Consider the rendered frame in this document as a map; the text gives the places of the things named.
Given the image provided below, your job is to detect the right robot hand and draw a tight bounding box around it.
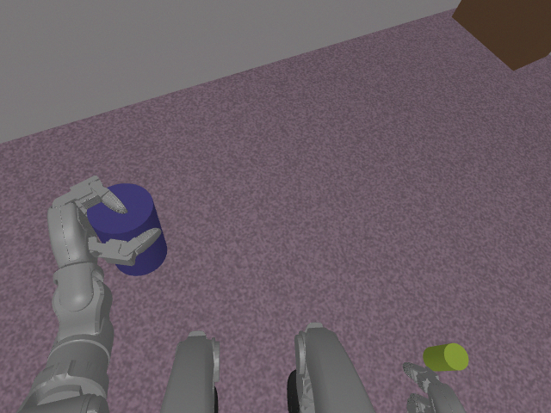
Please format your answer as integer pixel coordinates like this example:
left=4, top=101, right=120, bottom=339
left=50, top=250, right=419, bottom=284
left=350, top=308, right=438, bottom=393
left=403, top=362, right=467, bottom=413

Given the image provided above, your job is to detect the left robot arm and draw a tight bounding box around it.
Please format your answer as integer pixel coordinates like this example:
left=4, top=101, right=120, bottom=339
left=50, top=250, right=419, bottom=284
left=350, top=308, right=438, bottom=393
left=16, top=262, right=115, bottom=413

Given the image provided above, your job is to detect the left robot hand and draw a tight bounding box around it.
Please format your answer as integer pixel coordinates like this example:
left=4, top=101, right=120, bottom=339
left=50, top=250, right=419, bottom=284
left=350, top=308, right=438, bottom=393
left=47, top=176, right=161, bottom=268

